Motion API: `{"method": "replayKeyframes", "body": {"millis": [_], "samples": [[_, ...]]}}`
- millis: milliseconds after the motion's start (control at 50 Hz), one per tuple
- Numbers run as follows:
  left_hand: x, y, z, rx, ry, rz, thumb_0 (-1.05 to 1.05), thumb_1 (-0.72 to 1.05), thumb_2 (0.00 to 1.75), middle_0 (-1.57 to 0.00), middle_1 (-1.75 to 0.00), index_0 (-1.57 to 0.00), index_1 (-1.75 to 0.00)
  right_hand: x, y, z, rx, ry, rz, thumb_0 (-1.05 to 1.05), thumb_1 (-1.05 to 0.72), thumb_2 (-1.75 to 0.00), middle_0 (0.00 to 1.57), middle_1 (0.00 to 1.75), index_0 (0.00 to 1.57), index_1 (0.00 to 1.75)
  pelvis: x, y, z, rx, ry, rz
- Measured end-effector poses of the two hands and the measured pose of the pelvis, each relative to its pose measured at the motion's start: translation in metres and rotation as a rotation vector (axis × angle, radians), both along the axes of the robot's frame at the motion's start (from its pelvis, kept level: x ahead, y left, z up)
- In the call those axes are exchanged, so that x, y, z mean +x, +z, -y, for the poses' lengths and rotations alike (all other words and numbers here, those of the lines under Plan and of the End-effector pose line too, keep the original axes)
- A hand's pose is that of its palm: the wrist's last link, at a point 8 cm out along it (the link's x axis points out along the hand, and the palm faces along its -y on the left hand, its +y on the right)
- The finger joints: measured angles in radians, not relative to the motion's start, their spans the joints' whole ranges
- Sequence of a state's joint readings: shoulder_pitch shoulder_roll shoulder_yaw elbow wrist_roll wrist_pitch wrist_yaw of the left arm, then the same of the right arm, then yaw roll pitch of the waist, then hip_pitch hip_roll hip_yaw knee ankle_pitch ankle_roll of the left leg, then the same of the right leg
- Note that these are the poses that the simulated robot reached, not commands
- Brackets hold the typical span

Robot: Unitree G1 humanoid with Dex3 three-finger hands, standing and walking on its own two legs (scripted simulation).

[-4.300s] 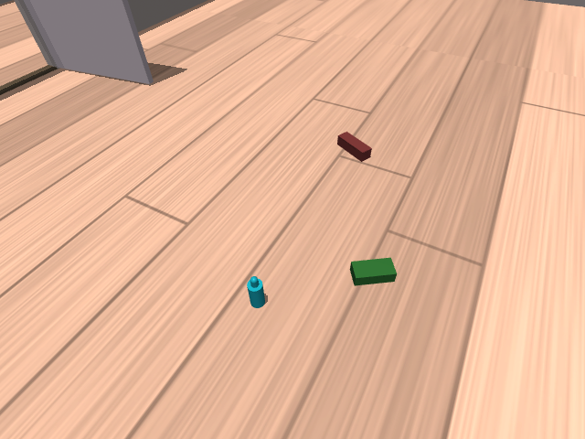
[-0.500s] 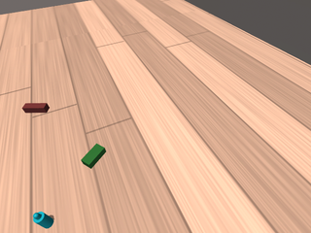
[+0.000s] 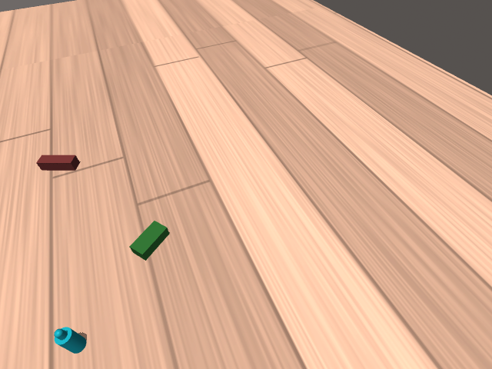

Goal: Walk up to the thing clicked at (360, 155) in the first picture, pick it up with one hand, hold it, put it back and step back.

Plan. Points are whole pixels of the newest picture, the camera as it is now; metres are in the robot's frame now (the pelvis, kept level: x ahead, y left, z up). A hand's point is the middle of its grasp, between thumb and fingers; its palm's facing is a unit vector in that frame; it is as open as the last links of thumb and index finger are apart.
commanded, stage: stand
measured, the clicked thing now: (58, 162) +1.36 +1.16 -0.75
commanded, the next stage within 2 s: walk up in 1.70 s
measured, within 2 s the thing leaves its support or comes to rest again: neither
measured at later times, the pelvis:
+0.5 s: pelvis +0.02 +0.00 +0.00, yaw +0 degrees
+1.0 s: pelvis +0.02 +0.00 +0.00, yaw +1 degrees
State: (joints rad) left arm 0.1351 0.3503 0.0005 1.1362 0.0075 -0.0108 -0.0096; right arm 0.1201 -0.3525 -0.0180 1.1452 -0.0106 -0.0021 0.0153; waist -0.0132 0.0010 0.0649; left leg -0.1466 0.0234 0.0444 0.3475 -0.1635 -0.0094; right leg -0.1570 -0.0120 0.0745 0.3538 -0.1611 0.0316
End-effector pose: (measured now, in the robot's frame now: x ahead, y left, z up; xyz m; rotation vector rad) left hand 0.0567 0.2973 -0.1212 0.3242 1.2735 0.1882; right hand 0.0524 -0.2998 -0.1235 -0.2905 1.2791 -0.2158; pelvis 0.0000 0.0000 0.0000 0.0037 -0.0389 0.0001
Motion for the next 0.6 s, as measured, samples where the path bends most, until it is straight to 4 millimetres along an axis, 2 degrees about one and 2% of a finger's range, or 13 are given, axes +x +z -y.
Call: {"method": "replayKeyframes", "body": {"millis": [380,480,600], "samples": [[0.045,0.005,0.001,0.002,-0.011,0.076,0.01,0.91,0.90,-0.20,-0.30,-0.20,-0.30,0.045,0.005,-0.004,-0.006,0.028,0.070,0.00,-0.91,-0.90,0.20,0.30,0.21,0.30,0.020,0.001,-0.001,-0.001,0.007,-0.002],[0.047,0.006,0.001,0.003,-0.010,0.079,0.01,0.91,0.90,-0.20,-0.30,-0.20,-0.30,0.050,0.006,-0.004,-0.007,0.032,0.078,0.00,-0.91,-0.90,0.20,0.30,0.21,0.30,0.021,0.001,-0.001,-0.001,0.008,-0.002],[0.041,0.004,0.001,0.002,-0.007,0.055,0.01,0.91,0.90,-0.20,-0.30,-0.20,-0.30,0.048,0.006,-0.003,-0.007,0.030,0.062,0.00,-0.91,-0.90,0.20,0.30,0.21,0.30,0.022,0.001,-0.001,-0.002,0.008,-0.006]]}}
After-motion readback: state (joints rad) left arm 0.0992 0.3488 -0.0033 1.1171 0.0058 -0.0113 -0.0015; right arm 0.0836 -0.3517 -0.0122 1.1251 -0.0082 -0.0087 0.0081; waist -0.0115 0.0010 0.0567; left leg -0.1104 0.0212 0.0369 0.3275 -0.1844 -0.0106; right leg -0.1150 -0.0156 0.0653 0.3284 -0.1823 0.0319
